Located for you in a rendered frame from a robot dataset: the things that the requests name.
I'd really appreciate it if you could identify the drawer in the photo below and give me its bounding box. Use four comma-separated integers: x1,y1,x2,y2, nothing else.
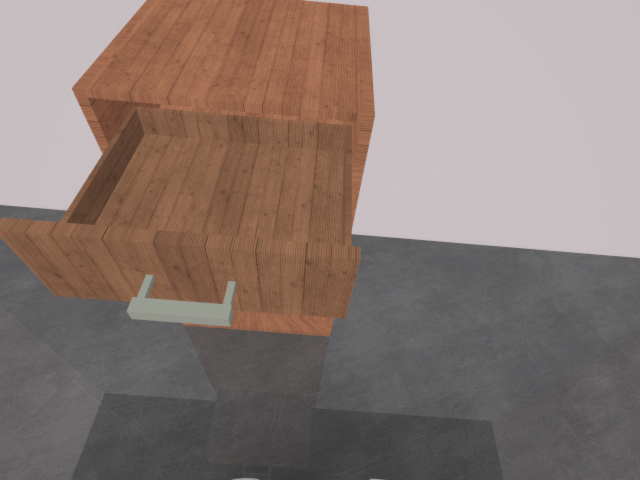
0,106,361,319

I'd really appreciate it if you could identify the handle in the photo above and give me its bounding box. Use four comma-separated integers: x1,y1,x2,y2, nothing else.
126,274,236,327

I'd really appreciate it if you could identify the cabinet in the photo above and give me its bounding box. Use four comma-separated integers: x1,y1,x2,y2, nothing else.
72,0,375,337

